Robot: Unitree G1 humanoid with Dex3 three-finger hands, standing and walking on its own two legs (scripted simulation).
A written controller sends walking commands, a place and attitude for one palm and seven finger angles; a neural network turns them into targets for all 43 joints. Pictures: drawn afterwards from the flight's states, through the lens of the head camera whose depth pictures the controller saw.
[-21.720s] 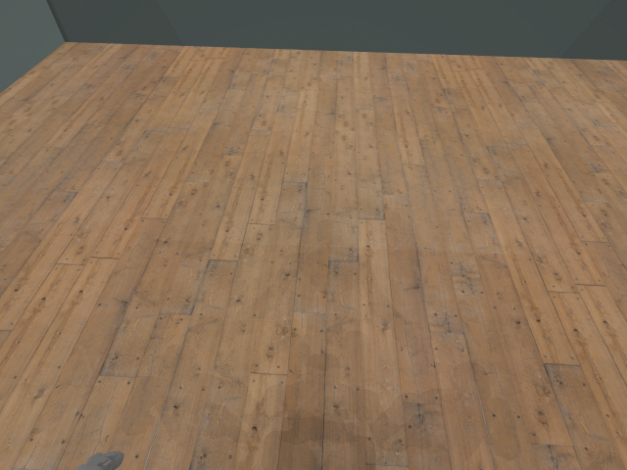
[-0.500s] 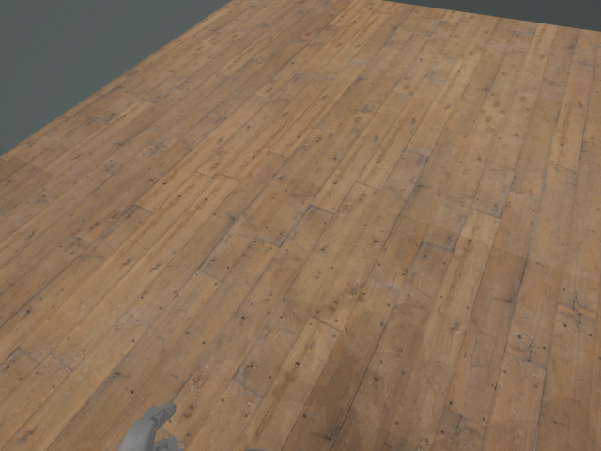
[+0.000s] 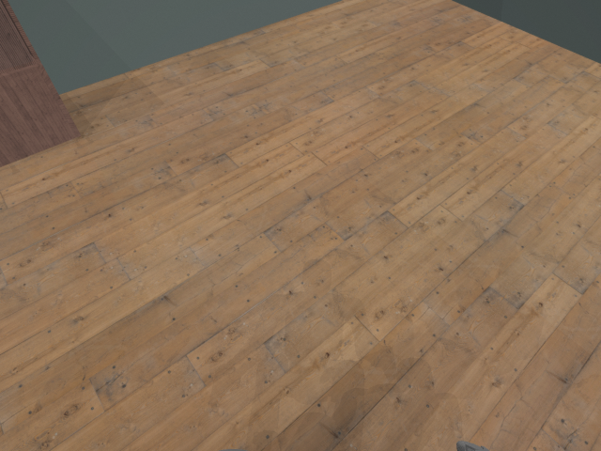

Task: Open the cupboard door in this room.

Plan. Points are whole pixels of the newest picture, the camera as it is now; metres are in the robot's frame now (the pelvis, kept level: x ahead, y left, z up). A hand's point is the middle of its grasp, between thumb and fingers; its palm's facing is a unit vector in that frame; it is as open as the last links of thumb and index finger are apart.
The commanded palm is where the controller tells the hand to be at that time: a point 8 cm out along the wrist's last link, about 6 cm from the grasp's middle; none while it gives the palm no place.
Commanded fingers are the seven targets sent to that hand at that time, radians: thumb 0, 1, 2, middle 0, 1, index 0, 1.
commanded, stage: turn or walk to find it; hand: left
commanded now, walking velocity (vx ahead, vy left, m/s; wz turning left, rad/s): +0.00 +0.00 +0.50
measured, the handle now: out of the picture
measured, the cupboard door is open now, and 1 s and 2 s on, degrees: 0 0 0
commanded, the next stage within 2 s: none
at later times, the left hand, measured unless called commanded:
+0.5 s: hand out of the picture +0.06 +0.17 -0.12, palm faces +0.25 -0.92 -0.30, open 7.4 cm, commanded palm none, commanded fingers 0.00 0.90 0.90 -0.20 -0.30 -0.20 -0.30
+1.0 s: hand out of the picture -0.17 +0.15 -0.16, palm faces +0.59 -0.76 -0.26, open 7.4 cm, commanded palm none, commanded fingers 0.00 0.90 0.90 -0.20 -0.30 -0.20 -0.30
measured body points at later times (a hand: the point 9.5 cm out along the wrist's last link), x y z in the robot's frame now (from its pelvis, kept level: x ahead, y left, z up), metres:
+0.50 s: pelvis -0.01 -0.05 +0.01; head +0.03 -0.08 +0.46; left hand +0.05 +0.22 -0.10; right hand +0.09 -0.28 -0.16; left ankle -0.04 +0.10 -0.67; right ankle +0.02 -0.13 -0.72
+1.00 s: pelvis -0.02 -0.02 +0.01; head -0.01 +0.01 +0.46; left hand -0.20 +0.19 -0.14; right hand +0.22 -0.17 -0.12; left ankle -0.10 +0.08 -0.72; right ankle +0.02 -0.13 -0.72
